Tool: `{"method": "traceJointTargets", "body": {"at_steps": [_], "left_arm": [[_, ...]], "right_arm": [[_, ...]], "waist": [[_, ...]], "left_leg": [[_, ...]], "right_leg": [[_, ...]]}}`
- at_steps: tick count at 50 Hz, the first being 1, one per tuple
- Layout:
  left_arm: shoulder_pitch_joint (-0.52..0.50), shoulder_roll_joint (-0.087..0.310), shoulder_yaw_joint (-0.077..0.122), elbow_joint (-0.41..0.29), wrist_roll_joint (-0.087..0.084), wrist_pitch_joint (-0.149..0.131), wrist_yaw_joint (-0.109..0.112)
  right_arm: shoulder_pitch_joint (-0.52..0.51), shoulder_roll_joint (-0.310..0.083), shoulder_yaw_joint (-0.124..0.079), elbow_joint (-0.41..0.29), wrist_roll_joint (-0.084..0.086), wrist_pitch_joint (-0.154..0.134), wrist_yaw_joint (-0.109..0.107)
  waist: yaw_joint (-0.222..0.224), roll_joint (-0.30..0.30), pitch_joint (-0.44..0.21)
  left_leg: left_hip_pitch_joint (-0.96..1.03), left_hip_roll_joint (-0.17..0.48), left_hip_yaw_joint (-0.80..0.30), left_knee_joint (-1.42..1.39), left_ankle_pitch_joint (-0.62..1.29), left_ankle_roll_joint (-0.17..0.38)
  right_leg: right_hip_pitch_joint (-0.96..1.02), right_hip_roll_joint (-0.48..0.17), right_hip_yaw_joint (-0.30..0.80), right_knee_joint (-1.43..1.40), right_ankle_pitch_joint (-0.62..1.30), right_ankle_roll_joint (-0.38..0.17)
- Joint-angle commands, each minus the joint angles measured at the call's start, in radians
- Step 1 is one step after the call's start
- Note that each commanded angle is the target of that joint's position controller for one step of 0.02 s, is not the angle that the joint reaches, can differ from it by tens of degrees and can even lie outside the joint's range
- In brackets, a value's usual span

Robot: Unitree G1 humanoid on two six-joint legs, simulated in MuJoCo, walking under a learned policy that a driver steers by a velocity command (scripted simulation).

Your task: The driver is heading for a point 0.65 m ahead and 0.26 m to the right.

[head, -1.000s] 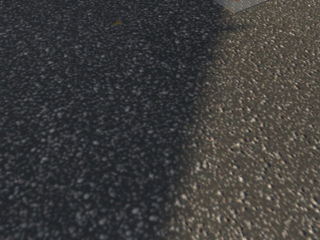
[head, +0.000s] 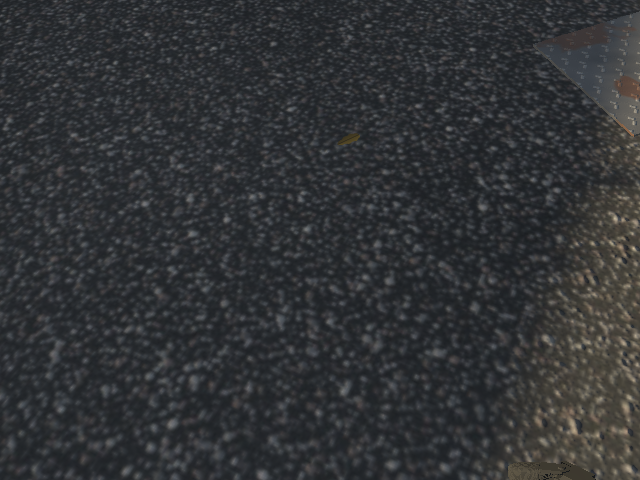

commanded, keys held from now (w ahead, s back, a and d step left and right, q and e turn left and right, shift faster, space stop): e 0.92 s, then no key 0.08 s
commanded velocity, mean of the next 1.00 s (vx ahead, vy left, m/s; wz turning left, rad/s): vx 0.08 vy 0.00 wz -0.45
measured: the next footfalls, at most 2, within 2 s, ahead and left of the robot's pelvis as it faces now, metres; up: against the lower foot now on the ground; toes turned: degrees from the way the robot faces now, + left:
left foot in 0.06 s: +0.23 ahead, +0.08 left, +0.00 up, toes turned +2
right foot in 0.58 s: +0.16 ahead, -0.12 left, +0.00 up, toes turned -19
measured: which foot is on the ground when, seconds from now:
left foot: up 0.00-0.04, down 0.06-0.58, up 0.60-1.00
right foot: down 0.00-0.08, up 0.10-0.56, down 0.58-1.00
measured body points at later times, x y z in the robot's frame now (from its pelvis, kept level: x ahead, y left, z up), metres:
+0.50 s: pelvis +0.13 +0.00 +0.00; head +0.14 -0.01 +0.45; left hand +0.29 +0.22 -0.12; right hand +0.18 -0.27 -0.12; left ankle +0.19 +0.08 -0.74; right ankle +0.13 -0.12 -0.70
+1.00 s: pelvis +0.13 -0.02 +0.00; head +0.16 -0.03 +0.45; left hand +0.37 +0.17 -0.11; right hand +0.14 -0.31 -0.11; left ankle +0.19 +0.08 -0.72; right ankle +0.12 -0.11 -0.74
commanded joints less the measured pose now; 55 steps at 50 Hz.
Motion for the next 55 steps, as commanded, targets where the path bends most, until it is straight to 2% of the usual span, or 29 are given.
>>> {"method": "traceJointTargets", "body": {"at_steps": [1,2,3,4,5,6,8,9,11,14,19,25,27,28,29,30,31,33,34,35,37,45,48,50,51,52,53,54,55], "left_arm": [[0.037,0.154,0.033,-0.022,0.005,-0.003,0.017],[0.018,0.168,0.035,-0.026,0.005,0.0,0.021],[-0.008,0.175,0.038,-0.04,-0.011,0.001,0.024],[-0.013,0.135,0.027,-0.087,-0.026,0.0,0.025],[0.179,0.025,0.003,-0.093,-0.077,0.015,0.022],[0.129,0.143,0.03,-0.059,-0.046,0.039,0.034],[-0.016,0.134,0.035,-0.093,-0.012,0.051,0.024],[-0.042,0.129,0.038,-0.095,0.008,0.066,0.017],[0.008,0.105,0.042,-0.086,0.029,0.103,0.003],[0.003,0.098,0.048,-0.098,0.022,0.133,0.002],[-0.144,0.105,0.043,-0.167,0.034,0.163,-0.014],[-0.216,0.119,0.04,-0.242,0.022,0.16,-0.034],[-0.183,0.109,0.039,-0.253,0.018,0.145,-0.034],[-0.143,0.119,0.041,-0.243,0.018,0.131,-0.032],[-0.107,0.181,0.055,-0.24,0.028,0.115,-0.022],[-0.133,0.325,0.087,-0.287,0.021,0.111,-0.01],[-0.036,0.324,0.103,-0.259,0.021,0.119,0.008],[-0.137,0.243,0.075,-0.264,0.013,0.131,0.015],[-0.215,0.223,0.069,-0.288,0.008,0.133,0.014],[-0.239,0.198,0.062,-0.301,0.003,0.13,0.012],[-0.207,0.198,0.061,-0.297,0.001,0.122,0.007],[-0.153,0.243,0.081,-0.294,0.018,0.13,0.001],[-0.192,0.243,0.081,-0.299,0.024,0.134,-0.011],[-0.229,0.232,0.076,-0.296,0.015,0.136,-0.013],[-0.242,0.217,0.07,-0.296,0.004,0.137,-0.01],[-0.222,0.17,0.056,-0.303,-0.001,0.132,-0.006],[-0.192,0.116,0.041,-0.317,-0.006,0.129,-0.003],[-0.212,0.2,0.064,-0.304,0.028,0.133,0.0],[-0.206,0.216,0.072,-0.287,0.026,0.134,-0.002]], "right_arm": [[0.061,-0.075,-0.026,-0.023,-0.01,-0.028,-0.016],[0.166,-0.096,-0.036,0.012,-0.015,-0.04,-0.024],[0.269,-0.119,-0.043,0.047,-0.032,-0.056,-0.035],[0.382,-0.182,-0.054,0.064,-0.055,-0.066,-0.049],[0.361,-0.233,-0.062,0.057,-0.042,-0.065,-0.042],[0.336,-0.184,-0.063,0.02,0.01,-0.048,-0.038],[0.198,-0.088,-0.03,0.012,0.01,-0.037,-0.05],[0.187,-0.073,-0.023,0.017,0.013,-0.038,-0.06],[0.185,-0.097,-0.026,0.021,0.014,-0.036,-0.071],[0.153,-0.13,-0.035,0.008,0.0,-0.038,-0.07],[0.161,-0.146,-0.042,0.004,-0.001,-0.006,-0.079],[0.187,-0.197,-0.065,0.004,-0.011,0.03,-0.068],[0.174,-0.215,-0.073,0.009,-0.002,0.04,-0.067],[0.2,-0.208,-0.075,0.022,-0.004,0.048,-0.067],[0.241,-0.168,-0.07,0.026,-0.008,0.06,-0.061],[0.215,-0.098,-0.049,-0.04,0.008,0.069,-0.064],[0.125,-0.141,-0.055,-0.056,-0.005,0.082,-0.07],[0.129,-0.137,-0.056,-0.046,0.014,0.078,-0.062],[0.136,-0.152,-0.062,-0.039,0.005,0.07,-0.06],[0.156,-0.166,-0.067,-0.025,-0.01,0.069,-0.057],[0.164,-0.158,-0.065,-0.02,-0.008,0.073,-0.054],[0.094,-0.136,-0.042,-0.068,0.009,0.083,-0.065],[0.14,-0.145,-0.041,-0.066,0.02,0.073,-0.07],[0.196,-0.136,-0.038,-0.056,0.023,0.064,-0.074],[0.224,-0.134,-0.036,-0.052,0.017,0.055,-0.079],[0.214,-0.188,-0.044,-0.064,0.0,0.047,-0.085],[0.142,-0.278,-0.056,-0.097,-0.009,0.046,-0.084],[0.166,-0.269,-0.062,-0.085,-0.01,0.044,-0.075],[0.138,-0.209,-0.045,-0.087,-0.001,0.04,-0.069]], "waist": [[-0.063,-0.161,-0.053],[-0.116,-0.15,-0.089],[-0.169,-0.121,-0.137],[-0.19,-0.026,-0.268],[-0.092,0.224,-0.475],[-0.135,0.028,-0.526],[-0.085,-0.008,-0.243],[-0.072,0.003,-0.161],[-0.032,0.035,-0.126],[-0.008,0.06,-0.122],[-0.046,0.093,-0.062],[-0.092,0.094,-0.075],[-0.067,0.075,-0.075],[-0.056,0.02,-0.075],[-0.059,-0.167,-0.057],[-0.07,-0.392,0.003],[0.008,-0.279,-0.013],[-0.064,-0.18,-0.011],[-0.089,-0.177,-0.033],[-0.092,-0.173,-0.069],[-0.085,-0.123,-0.123],[-0.032,-0.165,-0.086],[-0.046,-0.179,-0.105],[-0.081,-0.173,-0.11],[-0.102,-0.152,-0.107],[-0.084,-0.028,-0.103],[-0.05,0.194,-0.079],[-0.083,0.201,-0.061],[-0.058,0.109,-0.047]], "left_leg": [[0.201,-0.089,0.028,-0.085,-0.041,0.039],[0.3,-0.098,0.006,-0.167,-0.005,0.056],[0.485,-0.04,-0.031,-0.247,0.182,0.073],[0.756,0.171,-0.181,-0.109,0.653,0.107],[1.072,0.493,-0.505,-0.023,1.155,0.317],[0.994,0.429,-0.482,-0.058,0.995,0.316],[0.706,0.326,-0.306,-0.201,0.629,0.217],[0.599,0.293,-0.244,-0.25,0.57,0.186],[0.439,0.258,-0.15,-0.309,0.488,0.164],[0.366,0.248,-0.069,-0.343,0.332,0.18],[0.356,0.246,-0.017,-0.396,-0.118,0.168],[0.417,0.311,-0.005,-0.317,-0.219,0.158],[0.41,0.304,0.029,-0.233,-0.198,0.115],[0.381,0.275,0.063,-0.151,-0.213,0.061],[0.309,0.188,0.139,0.057,-0.332,-0.015],[0.02,-0.003,0.145,0.244,-0.669,-0.101],[0.021,-0.012,-0.017,0.433,-0.685,-0.097],[0.022,0.008,-0.088,0.483,-0.501,-0.088],[0.026,0.004,-0.088,0.471,-0.433,-0.084],[0.046,-0.01,-0.073,0.498,-0.404,-0.088],[0.06,-0.021,-0.081,0.512,-0.4,-0.099],[0.141,-0.049,-0.099,0.222,-0.451,-0.088],[0.261,-0.068,-0.087,0.11,-0.459,-0.067],[0.386,-0.077,-0.069,-0.066,-0.371,-0.048],[0.482,-0.061,-0.08,-0.209,-0.273,-0.036],[0.542,0.088,-0.231,-0.32,-0.314,-0.004],[0.564,0.317,-0.514,-0.406,-0.23,0.085],[0.439,0.373,-0.548,-0.378,-0.088,0.191],[0.415,0.322,-0.479,-0.367,-0.057,0.203]], "right_leg": [[0.067,-0.227,0.083,0.168,1.12,-0.03],[0.074,-0.214,0.091,0.287,1.116,-0.019],[-0.02,-0.185,0.084,0.441,0.967,-0.005],[-0.22,-0.127,0.066,0.692,0.509,0.002],[-0.507,0.021,0.093,1.059,-0.381,0.037],[-0.531,-0.01,0.184,1.119,-0.302,0.031],[-0.587,-0.068,0.165,1.048,-0.162,0.053],[-0.573,-0.086,0.157,1.016,-0.124,0.067],[-0.479,-0.079,0.124,1.005,-0.079,0.091],[-0.49,-0.08,0.1,0.997,-0.037,0.104],[-0.54,-0.13,0.07,0.781,0.037,0.103],[-0.445,-0.114,0.004,0.56,-0.075,0.063],[-0.354,-0.096,-0.015,0.403,-0.033,0.039],[-0.285,-0.083,0.009,0.283,0.039,0.022],[-0.248,-0.201,0.221,0.099,0.082,-0.006],[-0.213,-0.452,0.63,0.031,0.317,-0.131],[-0.242,-0.463,0.595,0.05,0.459,-0.235],[-0.267,-0.33,0.413,0.082,0.381,-0.19],[-0.248,-0.274,0.367,0.092,0.377,-0.154],[-0.229,-0.253,0.34,0.113,0.479,-0.152],[-0.188,-0.25,0.34,0.137,0.567,-0.159],[-0.213,-0.238,0.475,0.146,0.359,-0.176],[-0.251,-0.228,0.505,0.173,0.436,-0.155],[-0.291,-0.198,0.506,0.209,0.446,-0.111],[-0.347,-0.167,0.498,0.235,0.358,-0.066],[-0.426,-0.104,0.442,0.321,0.164,-0.007],[-0.578,0.078,0.255,0.478,-0.137,0.043],[-0.53,0.074,0.219,0.667,-0.274,0.059],[-0.509,0.06,0.252,0.761,-0.23,0.063]]}}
